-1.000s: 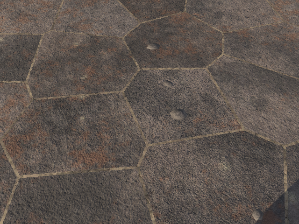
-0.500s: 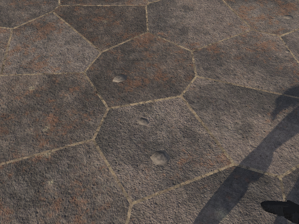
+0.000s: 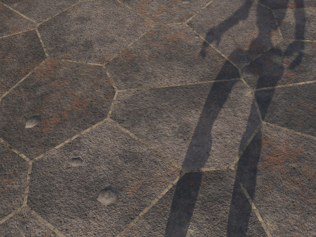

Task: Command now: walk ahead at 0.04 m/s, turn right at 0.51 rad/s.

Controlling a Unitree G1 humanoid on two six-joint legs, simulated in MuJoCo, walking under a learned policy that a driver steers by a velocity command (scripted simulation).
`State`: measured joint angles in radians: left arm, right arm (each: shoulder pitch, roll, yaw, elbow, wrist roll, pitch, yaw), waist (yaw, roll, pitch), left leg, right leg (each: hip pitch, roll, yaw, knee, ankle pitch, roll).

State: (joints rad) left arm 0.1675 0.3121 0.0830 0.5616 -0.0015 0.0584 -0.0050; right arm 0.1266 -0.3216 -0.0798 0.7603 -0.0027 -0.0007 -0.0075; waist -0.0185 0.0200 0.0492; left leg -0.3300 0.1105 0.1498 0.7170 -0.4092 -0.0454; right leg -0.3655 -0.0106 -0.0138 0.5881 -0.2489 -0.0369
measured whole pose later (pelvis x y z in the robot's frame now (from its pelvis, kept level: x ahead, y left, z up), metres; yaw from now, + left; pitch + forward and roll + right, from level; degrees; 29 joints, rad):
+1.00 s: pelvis +0.03 +0.03 +0.01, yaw -5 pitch -2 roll +0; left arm 0.21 0.23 0.06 0.89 0.01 0.02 0.04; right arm 0.17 -0.23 -0.01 0.95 -0.01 -0.02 -0.01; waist 0.00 0.00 0.04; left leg -0.17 -0.01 0.01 0.49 -0.29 0.02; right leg -0.21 0.01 0.07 0.49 -0.25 0.02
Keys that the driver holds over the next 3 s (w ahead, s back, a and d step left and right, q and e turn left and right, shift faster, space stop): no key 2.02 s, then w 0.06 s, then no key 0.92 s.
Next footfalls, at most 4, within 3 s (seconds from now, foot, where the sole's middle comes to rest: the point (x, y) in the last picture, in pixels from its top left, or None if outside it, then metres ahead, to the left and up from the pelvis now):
0.34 left None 0.07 0.14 -0.77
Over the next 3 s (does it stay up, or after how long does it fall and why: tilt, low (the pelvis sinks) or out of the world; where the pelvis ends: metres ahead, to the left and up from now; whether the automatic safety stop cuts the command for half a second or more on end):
stays up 0.04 0.02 0.01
